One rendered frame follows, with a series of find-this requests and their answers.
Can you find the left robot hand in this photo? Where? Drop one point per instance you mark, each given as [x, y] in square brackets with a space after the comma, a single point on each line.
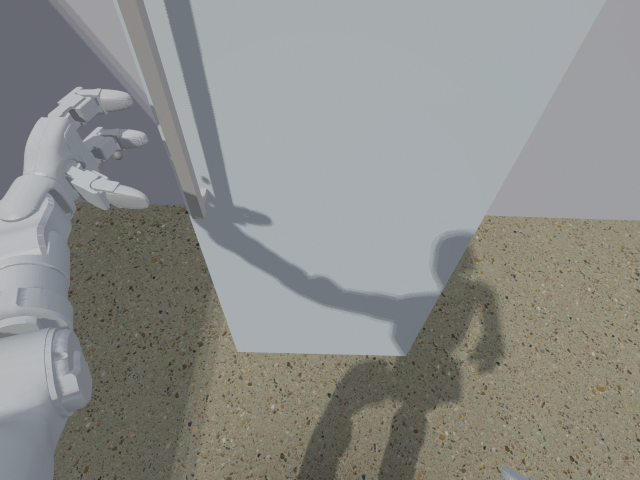
[54, 147]

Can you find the fridge door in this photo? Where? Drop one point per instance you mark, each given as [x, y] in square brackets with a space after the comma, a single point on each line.
[351, 149]

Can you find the left robot forearm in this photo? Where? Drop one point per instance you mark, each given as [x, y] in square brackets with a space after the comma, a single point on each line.
[35, 223]

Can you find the handle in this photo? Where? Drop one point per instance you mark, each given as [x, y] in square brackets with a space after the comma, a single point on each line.
[139, 29]

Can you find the robot left upper arm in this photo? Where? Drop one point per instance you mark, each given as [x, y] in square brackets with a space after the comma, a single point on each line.
[44, 378]

